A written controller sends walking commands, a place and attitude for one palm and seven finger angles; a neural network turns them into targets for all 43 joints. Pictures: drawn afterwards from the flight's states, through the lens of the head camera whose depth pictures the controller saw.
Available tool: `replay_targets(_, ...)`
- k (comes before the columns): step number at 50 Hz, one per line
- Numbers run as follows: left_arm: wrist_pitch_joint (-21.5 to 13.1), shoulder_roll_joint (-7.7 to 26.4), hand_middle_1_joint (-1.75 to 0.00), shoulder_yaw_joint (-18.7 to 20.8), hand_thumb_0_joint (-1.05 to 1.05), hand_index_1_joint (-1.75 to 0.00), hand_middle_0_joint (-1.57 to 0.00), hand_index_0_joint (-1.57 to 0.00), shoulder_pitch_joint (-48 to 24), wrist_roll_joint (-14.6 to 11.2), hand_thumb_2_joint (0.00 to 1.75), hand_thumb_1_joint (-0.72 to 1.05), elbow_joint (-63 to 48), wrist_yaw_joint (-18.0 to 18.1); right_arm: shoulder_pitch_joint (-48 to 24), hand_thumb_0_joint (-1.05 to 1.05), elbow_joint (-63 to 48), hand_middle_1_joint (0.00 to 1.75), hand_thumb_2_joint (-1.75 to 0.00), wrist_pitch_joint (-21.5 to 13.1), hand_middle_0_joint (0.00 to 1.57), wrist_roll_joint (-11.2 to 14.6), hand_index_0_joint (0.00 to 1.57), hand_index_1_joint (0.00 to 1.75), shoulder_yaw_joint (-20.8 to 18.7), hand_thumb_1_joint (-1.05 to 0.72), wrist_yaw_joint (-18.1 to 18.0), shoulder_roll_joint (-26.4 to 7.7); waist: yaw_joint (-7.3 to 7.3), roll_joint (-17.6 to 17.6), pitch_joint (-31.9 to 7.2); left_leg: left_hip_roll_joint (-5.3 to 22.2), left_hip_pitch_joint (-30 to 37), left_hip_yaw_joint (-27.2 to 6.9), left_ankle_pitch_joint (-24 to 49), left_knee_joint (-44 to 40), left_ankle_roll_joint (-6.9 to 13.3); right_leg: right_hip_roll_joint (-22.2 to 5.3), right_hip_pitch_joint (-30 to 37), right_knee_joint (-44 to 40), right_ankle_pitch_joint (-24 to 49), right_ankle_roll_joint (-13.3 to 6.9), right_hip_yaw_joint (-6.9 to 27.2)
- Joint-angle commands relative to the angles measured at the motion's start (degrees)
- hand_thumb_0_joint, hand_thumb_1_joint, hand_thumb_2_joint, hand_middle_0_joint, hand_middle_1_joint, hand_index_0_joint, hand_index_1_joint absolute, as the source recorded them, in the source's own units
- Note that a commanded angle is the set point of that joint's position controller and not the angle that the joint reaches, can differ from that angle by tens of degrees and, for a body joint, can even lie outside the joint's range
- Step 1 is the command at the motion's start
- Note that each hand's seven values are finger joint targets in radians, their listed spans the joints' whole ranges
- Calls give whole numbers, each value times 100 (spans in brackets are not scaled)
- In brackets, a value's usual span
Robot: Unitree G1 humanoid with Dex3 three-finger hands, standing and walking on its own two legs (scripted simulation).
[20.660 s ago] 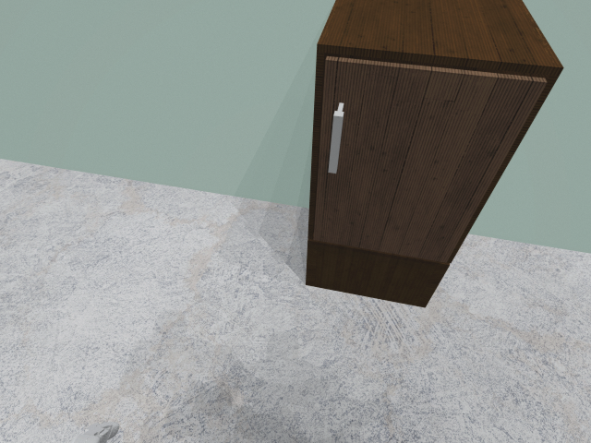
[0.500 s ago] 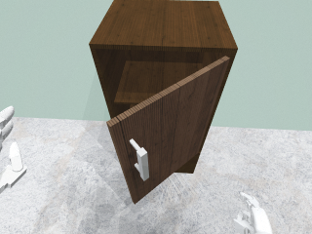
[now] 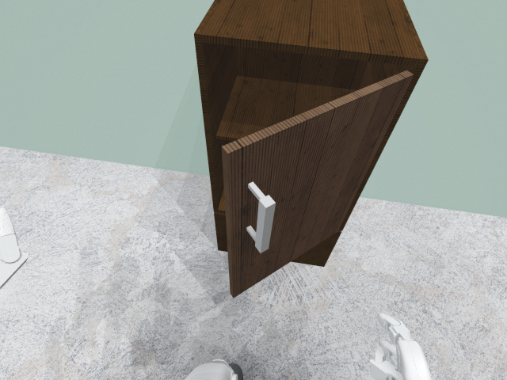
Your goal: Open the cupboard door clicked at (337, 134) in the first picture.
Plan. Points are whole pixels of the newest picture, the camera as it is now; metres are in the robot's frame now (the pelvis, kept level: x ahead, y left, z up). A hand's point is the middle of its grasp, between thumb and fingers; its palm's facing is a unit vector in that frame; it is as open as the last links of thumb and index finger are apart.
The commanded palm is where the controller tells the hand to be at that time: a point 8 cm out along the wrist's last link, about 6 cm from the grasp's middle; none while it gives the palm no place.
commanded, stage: step back with the hand held close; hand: left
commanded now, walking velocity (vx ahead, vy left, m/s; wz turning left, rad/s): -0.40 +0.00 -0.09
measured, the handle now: (258, 219) +0.39 +0.02 -0.01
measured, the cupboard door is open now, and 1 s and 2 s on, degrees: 42 42 42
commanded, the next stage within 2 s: stop stepping back and stand still in 0.36 s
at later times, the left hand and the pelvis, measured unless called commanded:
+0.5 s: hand out of the picture +0.15 +0.26 +0.19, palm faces +0.34 -0.86 -0.37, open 7.4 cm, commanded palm +0.08 +0.31 +0.19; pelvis -0.09 +0.02 +0.02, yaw -4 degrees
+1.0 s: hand out of the picture +0.06 +0.24 +0.18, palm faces +0.31 -0.84 -0.44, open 7.4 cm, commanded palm +0.03 +0.29 +0.19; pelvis -0.16 +0.01 +0.01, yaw -9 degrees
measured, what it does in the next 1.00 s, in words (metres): walks backwards: left foot, then right foot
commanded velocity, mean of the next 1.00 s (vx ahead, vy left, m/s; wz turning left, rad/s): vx -0.11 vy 0.01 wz -0.04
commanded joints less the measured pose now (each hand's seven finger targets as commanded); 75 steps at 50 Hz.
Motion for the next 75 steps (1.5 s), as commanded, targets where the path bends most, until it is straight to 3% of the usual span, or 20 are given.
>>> replay_targets(1, -371, 929, -30, 573, 0, -30, -20, -20, -179, -43, 90, 90, -1101, 99, -432, 0, -806, 30, -90, -280, 20, 39, 20, 30, -438, -90, 33, -799, -52, -363, -720, 436, 26, -590, -2167, 31, -323, -972, -361, -1341, -1645, -484, 1684)
replay_targets(3, -376, 864, -30, 354, 0, -30, -20, -20, -312, -60, 90, 90, -1058, 172, -266, 0, -593, 30, -90, -194, 20, 35, 20, 30, -441, -90, 110, -678, -141, -1137, -914, 104, 1103, -323, -1311, 1601, -549, -1872, -1367, -1920, -1242, -862, 2155)
replay_targets(5, -364, 1016, -30, 446, 0, -30, -20, -20, -425, -37, 90, 90, -1044, 216, -413, 0, -584, 30, -90, -120, 20, 46, 20, 30, -415, -90, 106, -621, -133, -1217, -878, 145, 1064, -350, -1380, 1654, -518, -1860, -1198, -1707, -159, -775, 1719)
replay_targets(7, -357, 1109, -30, 429, 0, -30, -20, -20, -632, -4, 90, 90, -1152, 210, -618, 0, -534, 30, -90, -66, 20, 54, 20, 30, -346, -90, 16, -647, -210, -513, -421, 264, 1135, -419, -1086, -138, -448, -1350, -1258, -1037, -71, -372, 1140)
replay_targets(9, -474, 1166, -30, 681, 0, -30, -20, -20, -566, 26, 90, 90, -1525, 217, -683, 0, -692, 30, -90, -183, 20, -8, 20, 30, -377, -90, -63, -855, 14, 1534, -795, 1693, -185, -1927, -993, -1747, 160, -85, 115, 942, -403, 167, 145)
replay_targets(11, -514, 1176, -30, 931, 0, -30, -20, -20, -424, 7, 90, 90, -1380, 152, -536, 0, -637, 30, -90, -387, 20, -61, 20, 30, -499, -90, 10, -719, -74, 1402, -1228, 2413, -1172, -2567, -2980, -2680, 572, 298, 897, 3623, -1365, 174, 298)
replay_targets(14, -474, 889, -30, 668, 0, -30, -20, -20, -302, -111, 90, 90, -1553, 190, -594, 0, -442, 30, -90, -535, 20, -98, 20, 30, -527, -90, 143, -679, 2, 460, -1277, 2049, 359, -1826, -1285, -1850, 494, 35, -421, 3567, -1531, 151, 334)
replay_targets(25, -453, 1170, -30, 710, 0, -30, -20, -20, 210, -398, 90, 90, -1421, 7, -338, 0, -322, 30, -90, -516, 20, -145, 20, 30, -292, -90, 195, -566, 51, 1454, -2003, 1151, 2080, -559, -578, -2380, -704, 230, 968, -1151, -1522, -240, -740)
replay_targets(29, -484, 1729, -30, 1205, 0, -30, -20, -20, 485, -425, 90, 90, -1596, 21, -522, 0, -502, 30, -90, -288, 20, -96, 20, 30, -117, -90, 177, -557, 7, -167, -1493, 338, 2123, 142, -505, 716, -621, -1650, -443, -2373, 110, -640, 474)
replay_targets(31, -247, 1176, -30, 728, 0, -30, -20, -20, 352, -412, 90, 90, -1103, -16, -380, 0, -480, 30, -90, -337, 20, 29, 20, 30, -226, -90, 112, -610, -59, -1287, -1116, 190, 1559, -164, -336, 1294, -600, -1527, -374, -1796, 257, -812, 411)
replay_targets(35, -82, 1188, -30, 662, 0, -30, -20, -20, -366, -302, 90, 90, -598, 57, -354, 0, -384, 30, -90, -414, 20, 147, 20, 30, -171, -90, -79, -731, -232, 83, -636, 358, 1965, -353, 802, -326, -309, -805, 6, -584, 1256, -3, -225)
replay_targets(38, -221, 1173, -30, 528, 0, -30, -20, -20, -785, -242, 90, 90, -740, 75, -419, 0, -383, 30, -90, -614, 20, 60, 20, 30, -162, -90, -119, -695, -114, 1290, -638, 1140, 1261, -2166, -1601, -2283, -104, -106, 362, 240, -1426, 52, -352)
replay_targets(41, -200, 1067, -30, 575, 0, -30, -20, -20, -103, -201, 90, 90, -814, 72, -468, 0, -465, 30, -90, -614, 20, 18, 20, 30, -221, -90, -59, -708, 70, 1074, -605, 807, -194, -1291, -2683, -2496, -560, -26, 1694, -793, -1671, -178, -481)
replay_targets(43, -235, 1080, -30, 615, 0, -30, -20, -20, 507, -199, 90, 90, -894, 23, -399, 0, -495, 30, -90, -498, 20, 53, 20, 30, -269, -90, 50, -579, 23, -264, -799, -3, 543, -185, -1152, 149, -684, -1149, 594, -2164, -2252, -518, 815)
replay_targets(45, -222, 1041, -30, 603, 0, -30, -20, -20, 251, -197, 90, 90, -941, 41, -313, 0, -308, 30, -90, -398, 20, 42, 20, 30, -357, -90, 92, -728, -53, -1066, -150, 73, -102, -409, -693, 2382, -644, -2117, -432, -2585, -1810, -1101, 1832)
replay_targets(50, -397, 871, -30, 375, 0, -30, -20, -20, -717, -68, 90, 90, -176, 137, -214, 0, -159, 30, -90, -687, 20, 45, 20, 30, -241, -90, -85, -645, -111, -213, -422, 242, 1064, -79, 15, -310, -378, -1201, 671, -1115, 1432, -344, 476)
replay_targets(55, -357, 1000, -30, 391, 0, -30, -20, -20, -540, -88, 90, 90, -631, 44, -200, 0, -333, 30, -90, -716, 20, 83, 20, 30, -234, -90, -64, -671, -33, 713, -1217, 912, 2241, -1178, 2706, -739, 42, -320, 580, -153, 769, 238, -164)
replay_targets(60, -333, 890, -30, 484, 0, -30, -20, -20, 79, -132, 90, 90, -811, 52, -441, 0, -454, 30, -90, -747, 20, 57, 20, 30, -191, -90, 6, -640, 7, 448, -749, 751, 809, -977, -868, -1424, -218, -370, 1100, -1170, -494, 68, -21)
replay_targets(64, -290, 836, -30, 488, 0, -30, -20, -20, 246, -206, 90, 90, -583, 49, -395, 0, -469, 30, -90, -564, 20, 47, 20, 30, -244, -90, 19, -592, -101, -85, -645, 324, 1325, -436, -560, -420, -488, -867, 255, -1920, -866, -253, 624)
replay_targets(75, -233, 774, -30, 181, 0, -30, -20, -20, -487, -70, 90, 90, -565, 71, -493, 0, -478, 30, -90, -685, 20, 44, 20, 30, -145, -90, -134, -611, 14, 595, -594, 571, 1190, -968, -1606, -1968, -375, -255, 895, -1504, -753, 59, -145)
